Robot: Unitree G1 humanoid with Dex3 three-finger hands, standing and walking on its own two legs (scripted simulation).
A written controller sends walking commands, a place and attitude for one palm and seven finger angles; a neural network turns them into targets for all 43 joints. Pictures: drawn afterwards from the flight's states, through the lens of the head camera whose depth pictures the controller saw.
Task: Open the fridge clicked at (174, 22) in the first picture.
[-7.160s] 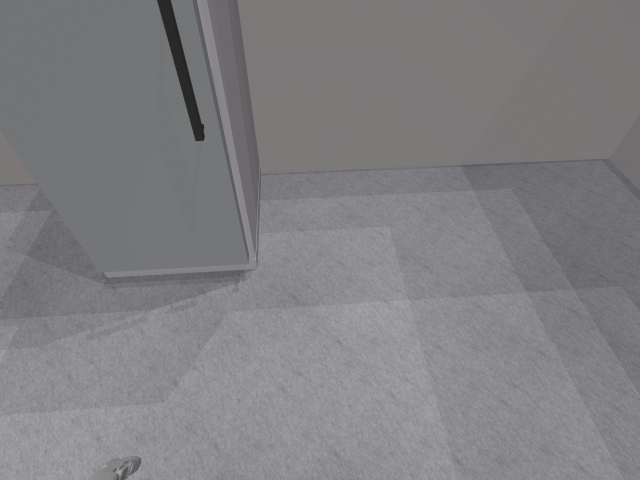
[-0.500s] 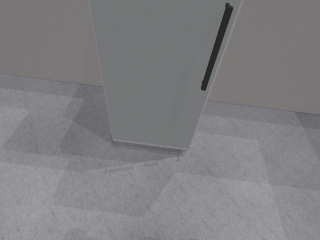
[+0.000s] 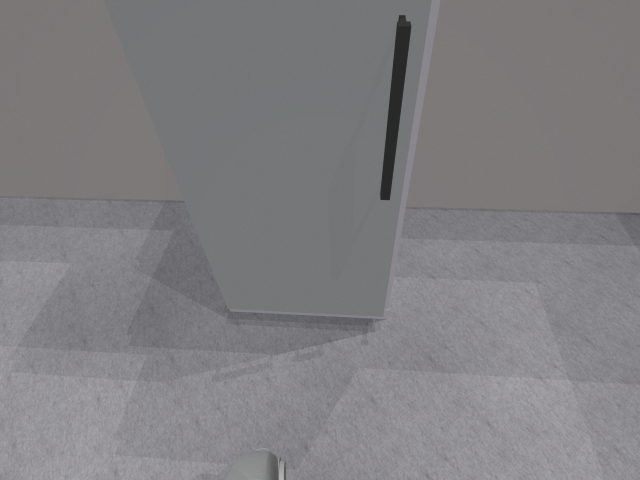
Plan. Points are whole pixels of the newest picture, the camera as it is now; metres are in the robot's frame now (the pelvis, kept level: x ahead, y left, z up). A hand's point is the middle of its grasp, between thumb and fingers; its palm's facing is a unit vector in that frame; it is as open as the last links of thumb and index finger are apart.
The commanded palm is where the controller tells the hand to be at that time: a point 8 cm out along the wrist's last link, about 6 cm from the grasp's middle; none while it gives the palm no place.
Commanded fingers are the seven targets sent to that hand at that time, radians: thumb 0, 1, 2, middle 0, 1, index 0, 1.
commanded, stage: take the last steps up to it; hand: right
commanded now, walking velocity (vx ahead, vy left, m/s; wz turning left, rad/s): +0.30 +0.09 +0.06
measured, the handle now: (392, 120) +0.72 -0.10 +0.08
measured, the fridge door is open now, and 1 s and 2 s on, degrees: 0 0 0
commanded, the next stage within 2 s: come to a stop and stand still in 0.52 s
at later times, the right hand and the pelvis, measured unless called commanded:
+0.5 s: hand (413, 442) +0.22 -0.12 -0.17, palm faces +0.03 +0.98 -0.21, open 7.2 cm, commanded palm none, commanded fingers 0.00 -0.90 -0.90 0.20 0.30 0.20 0.30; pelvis +0.18 +0.07 +0.00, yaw +0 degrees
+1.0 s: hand (424, 414) +0.27 -0.14 -0.19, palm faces +0.06 +0.98 -0.21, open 7.4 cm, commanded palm none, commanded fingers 0.00 -0.90 -0.90 0.20 0.30 0.20 0.30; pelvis +0.24 +0.05 +0.00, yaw +1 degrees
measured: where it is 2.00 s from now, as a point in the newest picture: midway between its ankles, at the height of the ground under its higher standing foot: outside the picture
